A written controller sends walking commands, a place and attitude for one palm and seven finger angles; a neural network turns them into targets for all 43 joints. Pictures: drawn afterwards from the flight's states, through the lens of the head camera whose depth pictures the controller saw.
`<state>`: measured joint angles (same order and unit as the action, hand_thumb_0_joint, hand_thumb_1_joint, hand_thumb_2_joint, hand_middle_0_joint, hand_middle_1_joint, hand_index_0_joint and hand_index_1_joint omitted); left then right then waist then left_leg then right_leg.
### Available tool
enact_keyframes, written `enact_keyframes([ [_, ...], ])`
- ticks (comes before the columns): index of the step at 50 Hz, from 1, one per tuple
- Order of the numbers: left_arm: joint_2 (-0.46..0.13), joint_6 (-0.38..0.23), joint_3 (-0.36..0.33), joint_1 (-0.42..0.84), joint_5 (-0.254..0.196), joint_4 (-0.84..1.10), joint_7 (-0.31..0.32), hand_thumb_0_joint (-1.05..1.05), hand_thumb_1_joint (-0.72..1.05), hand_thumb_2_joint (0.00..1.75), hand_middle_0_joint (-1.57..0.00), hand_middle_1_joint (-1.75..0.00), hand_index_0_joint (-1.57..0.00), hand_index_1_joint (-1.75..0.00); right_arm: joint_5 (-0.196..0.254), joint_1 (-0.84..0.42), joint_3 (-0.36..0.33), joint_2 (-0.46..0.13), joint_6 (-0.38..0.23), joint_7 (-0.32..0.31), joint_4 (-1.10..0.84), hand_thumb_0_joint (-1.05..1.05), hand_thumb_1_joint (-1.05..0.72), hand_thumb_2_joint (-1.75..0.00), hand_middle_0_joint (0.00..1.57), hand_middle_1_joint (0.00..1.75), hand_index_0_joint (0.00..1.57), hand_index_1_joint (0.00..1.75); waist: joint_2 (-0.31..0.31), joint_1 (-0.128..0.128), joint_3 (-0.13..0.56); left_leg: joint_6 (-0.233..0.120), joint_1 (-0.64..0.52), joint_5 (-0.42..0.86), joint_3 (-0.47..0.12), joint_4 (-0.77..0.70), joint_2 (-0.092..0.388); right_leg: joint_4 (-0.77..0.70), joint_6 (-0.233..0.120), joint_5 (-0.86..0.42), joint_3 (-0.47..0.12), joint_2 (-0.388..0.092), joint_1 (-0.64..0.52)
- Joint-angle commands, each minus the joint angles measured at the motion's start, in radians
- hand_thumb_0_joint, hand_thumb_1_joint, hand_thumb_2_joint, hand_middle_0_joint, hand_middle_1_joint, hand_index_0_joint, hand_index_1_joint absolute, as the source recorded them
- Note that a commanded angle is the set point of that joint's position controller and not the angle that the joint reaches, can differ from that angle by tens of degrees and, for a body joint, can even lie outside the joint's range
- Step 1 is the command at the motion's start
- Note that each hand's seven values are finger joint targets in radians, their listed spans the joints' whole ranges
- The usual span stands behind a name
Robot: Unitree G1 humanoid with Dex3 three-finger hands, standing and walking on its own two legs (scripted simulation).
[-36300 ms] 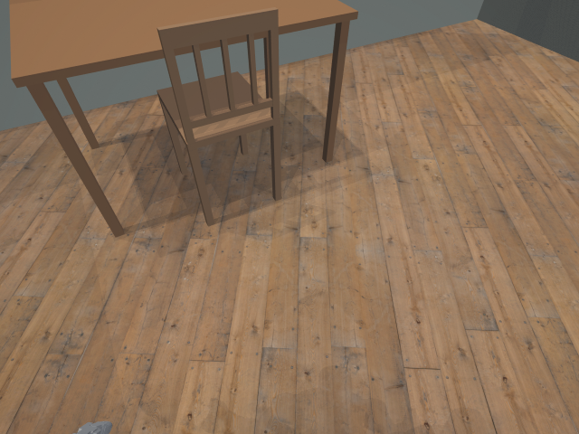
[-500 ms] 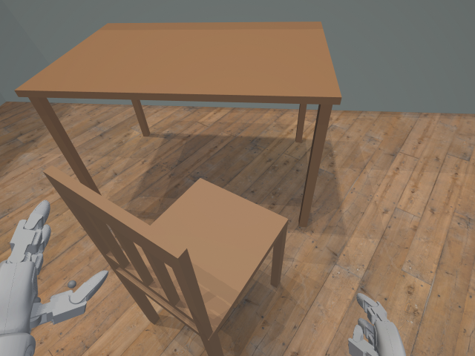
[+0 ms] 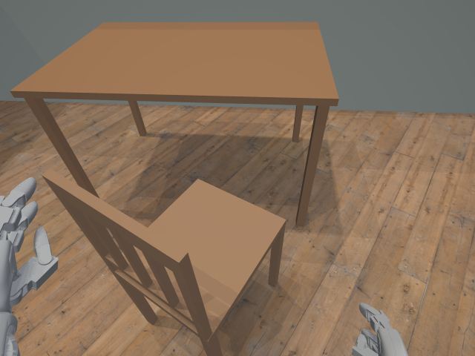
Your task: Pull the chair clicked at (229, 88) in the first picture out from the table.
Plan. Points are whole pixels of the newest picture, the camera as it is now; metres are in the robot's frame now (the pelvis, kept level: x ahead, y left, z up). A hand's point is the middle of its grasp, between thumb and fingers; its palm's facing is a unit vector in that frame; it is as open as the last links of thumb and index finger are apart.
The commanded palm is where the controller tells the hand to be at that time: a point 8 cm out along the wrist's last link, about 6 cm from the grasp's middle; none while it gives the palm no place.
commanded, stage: draw the hand back to the body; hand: left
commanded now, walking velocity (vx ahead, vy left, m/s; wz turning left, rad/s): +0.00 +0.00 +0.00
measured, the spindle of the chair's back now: (133, 259) +0.33 +0.29 -0.10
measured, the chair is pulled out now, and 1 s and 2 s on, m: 0.51 0.51 0.51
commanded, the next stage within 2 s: step back with the hand held close in 0.06 s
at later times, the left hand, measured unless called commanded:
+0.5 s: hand (39, 283) +0.16 +0.26 +0.15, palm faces +0.35 -0.77 -0.53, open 7.4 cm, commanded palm +0.10 +0.31 +0.17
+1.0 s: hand (1, 325) +0.10 +0.27 +0.16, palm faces +0.42 -0.74 -0.53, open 7.4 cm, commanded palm +0.04 +0.31 +0.17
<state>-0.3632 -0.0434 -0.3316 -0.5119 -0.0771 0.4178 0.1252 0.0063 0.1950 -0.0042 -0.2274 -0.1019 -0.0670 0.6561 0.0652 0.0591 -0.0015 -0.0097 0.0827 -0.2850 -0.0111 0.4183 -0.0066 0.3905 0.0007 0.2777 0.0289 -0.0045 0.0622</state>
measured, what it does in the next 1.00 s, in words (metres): shifts its weight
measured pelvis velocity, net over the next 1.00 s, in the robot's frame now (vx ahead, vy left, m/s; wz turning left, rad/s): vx -0.09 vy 0.00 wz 0.02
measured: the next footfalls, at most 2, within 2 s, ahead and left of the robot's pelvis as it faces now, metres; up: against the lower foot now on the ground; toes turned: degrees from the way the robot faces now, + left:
right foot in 1.44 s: -0.16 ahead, -0.12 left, +0.00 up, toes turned +4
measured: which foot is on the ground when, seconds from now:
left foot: down 0.00-1.00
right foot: down 0.00-1.00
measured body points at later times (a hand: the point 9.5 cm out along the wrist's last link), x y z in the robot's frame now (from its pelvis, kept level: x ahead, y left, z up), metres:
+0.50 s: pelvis -0.04 +0.01 +0.00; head -0.02 -0.01 +0.45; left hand +0.13 +0.30 +0.18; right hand +0.14 -0.23 -0.09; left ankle -0.03 +0.11 -0.74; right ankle -0.04 -0.12 -0.74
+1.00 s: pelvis -0.09 +0.00 -0.01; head -0.06 +0.01 +0.44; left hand +0.08 +0.31 +0.19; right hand +0.08 -0.23 -0.09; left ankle -0.03 +0.11 -0.74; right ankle -0.04 -0.12 -0.74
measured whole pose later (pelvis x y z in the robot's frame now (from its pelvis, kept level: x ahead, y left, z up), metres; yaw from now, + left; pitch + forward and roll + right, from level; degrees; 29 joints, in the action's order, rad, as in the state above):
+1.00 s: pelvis -0.09 +0.00 -0.01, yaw +1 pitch +1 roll -1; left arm -0.45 -0.21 -0.43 -0.56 -0.02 0.53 0.17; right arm 0.00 0.21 0.00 -0.22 -0.09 -0.09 0.58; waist 0.01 0.01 -0.04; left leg -0.01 0.38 -0.19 -0.04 0.55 0.00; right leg 0.49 0.00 0.17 0.03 0.01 0.34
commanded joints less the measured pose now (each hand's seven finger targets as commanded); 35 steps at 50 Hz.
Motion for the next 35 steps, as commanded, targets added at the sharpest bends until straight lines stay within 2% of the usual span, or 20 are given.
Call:
enact_keyframes([
  [1, -0.191, -0.077, -0.142, 0.099, 0.004, 0.208, 0.02, 0.0, 0.9, 0.9, -0.2, -0.3, -0.2, -0.3, 0.003, -0.143, -0.024, -0.09, -0.062, -0.007, -0.158, 0.0, -0.9, -0.9, 0.2, 0.3, 0.2, 0.3, 0.013, 0.001, 0.047, -0.004, -0.029, 0.357, 0.004, -0.04, 0.025, -0.045, -0.016, -0.3, 0.018, -0.013, 0.021],
  [3, -0.19, -0.078, -0.145, 0.089, 0.003, 0.185, 0.02, 0.0, 0.9, 0.9, -0.2, -0.3, -0.2, -0.3, 0.003, -0.141, -0.027, -0.091, -0.063, -0.007, -0.157, 0.0, -0.9, -0.9, 0.2, 0.3, 0.2, 0.3, -0.011, 0.004, 0.053, -0.008, -0.033, 0.35, 0.006, -0.038, 0.025, -0.044, -0.015, -0.297, 0.018, -0.014, 0.022],
  [5, -0.182, -0.078, -0.133, 0.096, 0.004, 0.188, 0.015, 0.0, 0.9, 0.9, -0.2, -0.3, -0.2, -0.3, 0.003, -0.146, -0.027, -0.095, -0.064, -0.006, -0.154, 0.0, -0.9, -0.9, 0.2, 0.3, 0.2, 0.3, 0.003, 0.002, 0.04, -0.005, -0.026, 0.336, 0.002, -0.045, 0.025, -0.052, -0.017, -0.277, 0.015, -0.01, 0.026],
  [8, -0.181, -0.084, -0.132, 0.099, 0.002, 0.184, 0.016, 0.0, 0.9, 0.9, -0.2, -0.3, -0.2, -0.3, 0.004, -0.148, -0.027, -0.095, -0.068, -0.005, -0.156, 0.0, -0.9, -0.9, 0.2, 0.3, 0.2, 0.3, -0.015, 0.003, 0.038, -0.006, -0.024, 0.303, 0.0, -0.053, 0.027, -0.052, -0.016, -0.244, 0.016, -0.011, 0.032],
  [9, -0.15, -0.087, -0.086, 0.14, 0.006, 0.2, 0.012, 0.0, 0.9, 0.9, -0.2, -0.3, -0.2, -0.3, 0.003, -0.151, -0.023, -0.097, -0.072, -0.003, -0.158, 0.0, -0.9, -0.9, 0.2, 0.3, 0.2, 0.3, 0.006, -0.005, 0.034, -0.008, -0.026, 0.286, 0.0, -0.055, 0.023, -0.055, -0.016, -0.23, 0.012, -0.013, 0.04],
  [10, -0.331, -0.143, -0.254, 0.359, 0.018, 0.284, 0.025, 0.0, 0.9, 0.9, -0.2, -0.3, -0.2, -0.3, 0.014, -0.132, -0.012, -0.101, -0.049, -0.002, -0.212, 0.0, -0.9, -0.9, 0.2, 0.3, 0.2, 0.3, 0.053, -0.024, -0.065, -0.02, 0.072, 0.2, -0.034, -0.041, 0.043, -0.09, -0.011, -0.252, -0.058, -0.055, 0.096],
  [12, -0.226, -0.149, -0.195, 0.127, 0.023, 0.144, 0.012, 0.0, 0.9, 0.9, -0.2, -0.3, -0.2, -0.3, -0.002, -0.123, -0.02, -0.098, -0.022, -0.004, -0.173, 0.0, -0.9, -0.9, 0.2, 0.3, 0.2, 0.3, -0.087, -0.03, -0.021, -0.024, 0.067, 0.19, -0.043, -0.011, 0.044, -0.096, -0.014, -0.287, -0.067, -0.079, 0.106],
  [13, -0.186, -0.146, -0.16, 0.062, 0.027, 0.143, 0.005, 0.0, 0.9, 0.9, -0.2, -0.3, -0.2, -0.3, -0.003, -0.132, -0.025, -0.102, -0.007, -0.003, -0.19, 0.0, -0.9, -0.9, 0.2, 0.3, 0.2, 0.3, -0.077, -0.032, 0.003, -0.024, 0.056, 0.231, -0.04, -0.007, 0.048, -0.083, -0.014, -0.318, -0.065, -0.083, 0.103],
  [14, -0.178, -0.146, -0.151, 0.03, 0.029, 0.16, 0.003, 0.0, 0.9, 0.9, -0.2, -0.3, -0.2, -0.3, -0.005, -0.133, -0.028, -0.108, 0.005, -0.003, -0.2, 0.0, -0.9, -0.9, 0.2, 0.3, 0.2, 0.3, -0.051, -0.031, 0.032, -0.025, 0.052, 0.273, -0.039, -0.005, 0.054, -0.066, -0.011, -0.33, -0.057, -0.082, 0.094],
  [15, -0.181, -0.149, -0.155, 0.012, 0.029, 0.178, 0.002, 0.0, 0.9, 0.9, -0.2, -0.3, -0.2, -0.3, -0.009, -0.14, -0.029, -0.106, 0.013, -0.005, -0.209, 0.0, -0.9, -0.9, 0.2, 0.3, 0.2, 0.3, -0.013, -0.029, 0.053, -0.023, 0.055, 0.313, -0.036, -0.012, 0.057, -0.054, -0.01, -0.345, -0.047, -0.082, 0.083],
  [19, -0.217, -0.153, -0.185, -0.037, 0.032, 0.242, 0.016, 0.0, 0.9, 0.9, -0.2, -0.3, -0.2, -0.3, -0.006, -0.13, -0.039, -0.109, 0.035, -0.016, -0.226, 0.0, -0.9, -0.9, 0.2, 0.3, 0.2, 0.3, -0.015, -0.029, 0.145, -0.02, 0.05, 0.414, -0.045, -0.012, 0.08, 0.0, -0.001, -0.361, -0.035, -0.07, 0.06],
  [20, -0.243, -0.155, -0.206, -0.036, 0.031, 0.255, 0.019, 0.0, 0.9, 0.9, -0.2, -0.3, -0.2, -0.3, -0.007, -0.14, -0.038, -0.107, 0.037, -0.021, -0.229, 0.0, -0.9, -0.9, 0.2, 0.3, 0.2, 0.3, 0.002, -0.028, 0.147, -0.021, 0.057, 0.417, -0.047, -0.013, 0.081, 0.004, -0.001, -0.361, -0.036, -0.07, 0.065],
  [21, -0.233, -0.156, -0.198, -0.042, 0.03, 0.262, 0.02, 0.0, 0.9, 0.9, -0.2, -0.3, -0.2, -0.3, -0.004, -0.131, -0.039, -0.105, 0.037, -0.023, -0.232, 0.0, -0.9, -0.9, 0.2, 0.3, 0.2, 0.3, -0.004, -0.03, 0.157, -0.02, 0.062, 0.415, -0.049, -0.012, 0.086, 0.013, 0.0, -0.351, -0.034, -0.068, 0.063],
  [24, -0.251, -0.161, -0.217, -0.045, 0.027, 0.269, 0.03, 0.0, 0.9, 0.9, -0.2, -0.3, -0.2, -0.3, -0.002, -0.127, -0.043, -0.105, 0.038, -0.031, -0.236, 0.0, -0.9, -0.9, 0.2, 0.3, 0.2, 0.3, -0.024, -0.03, 0.157, -0.02, 0.096, 0.401, -0.061, -0.014, 0.093, 0.029, 0.003, -0.331, -0.037, -0.061, 0.067],
  [25, -0.262, -0.163, -0.221, -0.037, 0.028, 0.28, 0.03, 0.0, 0.9, 0.9, -0.2, -0.3, -0.2, -0.3, -0.002, -0.132, -0.044, -0.111, 0.036, -0.034, -0.237, 0.0, -0.9, -0.9, 0.2, 0.3, 0.2, 0.3, 0.0, -0.03, 0.155, -0.021, 0.104, 0.392, -0.063, -0.015, 0.094, 0.031, 0.001, -0.325, -0.04, -0.061, 0.071],
  [29, -0.238, -0.166, -0.203, -0.039, 0.029, 0.264, 0.037, 0.0, 0.9, 0.9, -0.2, -0.3, -0.2, -0.3, -0.001, -0.122, -0.045, -0.112, 0.029, -0.035, -0.238, 0.0, -0.9, -0.9, 0.2, 0.3, 0.2, 0.3, -0.002, -0.033, 0.118, -0.025, 0.179, 0.287, -0.083, -0.04, 0.104, 0.043, 0.005, -0.246, -0.04, -0.05, 0.078],
  [30, -0.248, -0.168, -0.207, -0.03, 0.031, 0.274, 0.038, 0.0, 0.9, 0.9, -0.2, -0.3, -0.2, -0.3, -0.001, -0.124, -0.046, -0.119, 0.026, -0.037, -0.237, 0.0, -0.9, -0.9, 0.2, 0.3, 0.2, 0.3, 0.013, -0.034, 0.119, -0.028, 0.198, 0.242, -0.086, -0.046, 0.105, 0.043, 0.002, -0.224, -0.045, -0.049, 0.074],
  [34, -0.231, -0.179, -0.197, -0.028, 0.038, 0.27, 0.044, 0.0, 0.9, 0.9, -0.2, -0.3, -0.2, -0.3, 0.001, -0.118, -0.047, -0.12, 0.013, -0.032, -0.24, 0.0, -0.9, -0.9, 0.2, 0.3, 0.2, 0.3, -0.008, -0.039, 0.074, -0.034, 0.297, 0.026, -0.094, -0.062, 0.098, 0.027, -0.001, -0.132, -0.065, -0.05, 0.083],
  [35, -0.249, -0.181, -0.214, -0.031, 0.04, 0.263, 0.047, 0.0, 0.9, 0.9, -0.2, -0.3, -0.2, -0.3, -0.001, -0.122, -0.048, -0.121, 0.01, -0.033, -0.235, 0.0, -0.9, -0.9, 0.2, 0.3, 0.2, 0.3, -0.011, -0.039, 0.066, -0.035, 0.318, -0.03, -0.095, -0.064, 0.095, 0.012, -0.002, -0.095, -0.073, -0.051, 0.092],
])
